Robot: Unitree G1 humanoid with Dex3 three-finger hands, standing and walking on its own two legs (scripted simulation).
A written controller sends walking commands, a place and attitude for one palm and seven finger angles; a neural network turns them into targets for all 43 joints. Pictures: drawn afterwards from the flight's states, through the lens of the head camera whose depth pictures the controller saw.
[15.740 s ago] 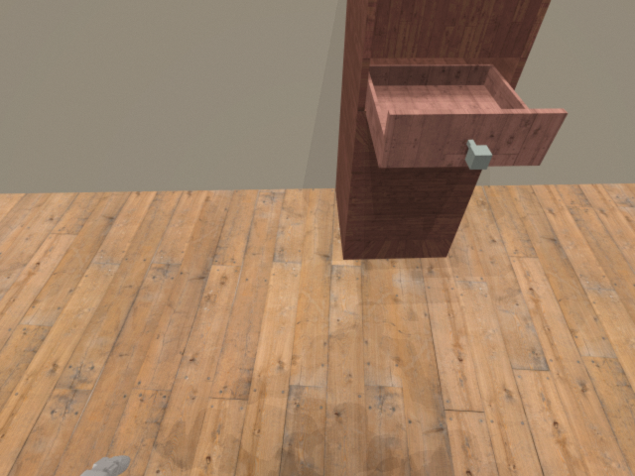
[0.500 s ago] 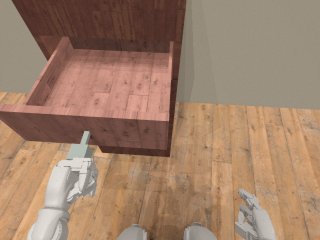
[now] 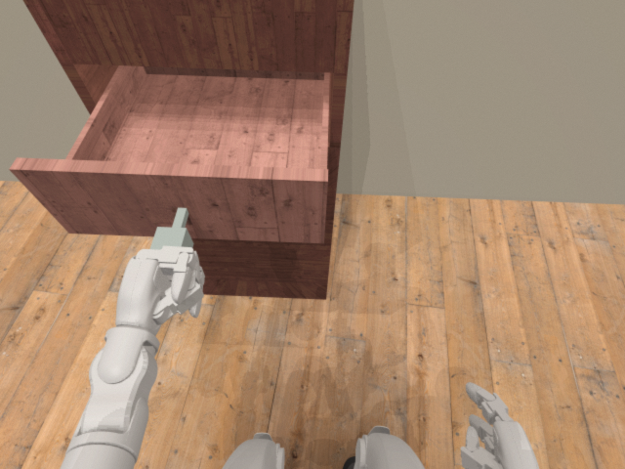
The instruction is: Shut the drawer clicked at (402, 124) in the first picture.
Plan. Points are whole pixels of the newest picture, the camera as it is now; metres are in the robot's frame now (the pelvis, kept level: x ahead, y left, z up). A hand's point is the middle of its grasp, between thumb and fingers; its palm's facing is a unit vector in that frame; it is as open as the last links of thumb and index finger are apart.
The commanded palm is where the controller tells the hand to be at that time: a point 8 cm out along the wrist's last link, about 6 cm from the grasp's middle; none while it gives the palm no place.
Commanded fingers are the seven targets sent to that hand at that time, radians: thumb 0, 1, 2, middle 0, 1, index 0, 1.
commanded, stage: push the drawer shut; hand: left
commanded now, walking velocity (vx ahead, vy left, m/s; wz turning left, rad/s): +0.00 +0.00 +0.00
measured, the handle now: (176, 234) +0.40 +0.19 +0.05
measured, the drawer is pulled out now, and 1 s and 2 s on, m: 0.22 0.09 0.00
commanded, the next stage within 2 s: pull the fist back off the drawer in 1.86 s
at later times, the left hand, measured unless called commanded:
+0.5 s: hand (210, 236) +0.40 +0.15 +0.04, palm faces -0.02 -1.00 -0.05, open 3.5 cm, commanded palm +0.38 +0.21 +0.05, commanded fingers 0.00 0.90 0.90 -1.40 -1.60 -1.40 -1.60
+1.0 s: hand (216, 206) +0.45 +0.15 +0.05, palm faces -0.04 -1.00 -0.04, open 3.5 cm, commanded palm +0.44 +0.21 +0.05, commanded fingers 0.00 0.90 0.90 -1.40 -1.60 -1.40 -1.60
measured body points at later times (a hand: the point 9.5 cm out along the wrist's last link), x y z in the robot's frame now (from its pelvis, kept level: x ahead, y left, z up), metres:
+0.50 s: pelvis +0.02 +0.00 +0.00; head +0.11 +0.00 +0.44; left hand +0.39 +0.21 +0.05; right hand +0.13 -0.25 -0.11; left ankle +0.01 +0.10 -0.67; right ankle +0.05 -0.10 -0.67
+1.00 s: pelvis +0.01 +0.00 +0.00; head +0.12 +0.00 +0.44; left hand +0.44 +0.21 +0.05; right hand +0.09 -0.26 -0.12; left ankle +0.01 +0.10 -0.67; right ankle +0.05 -0.10 -0.67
